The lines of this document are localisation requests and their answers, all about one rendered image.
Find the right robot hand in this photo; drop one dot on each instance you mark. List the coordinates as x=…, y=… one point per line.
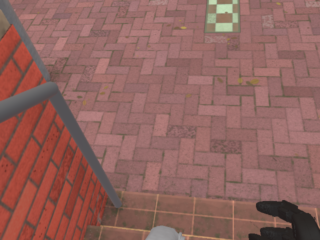
x=304, y=226

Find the robot left thigh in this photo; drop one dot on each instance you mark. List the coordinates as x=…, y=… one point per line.
x=164, y=233

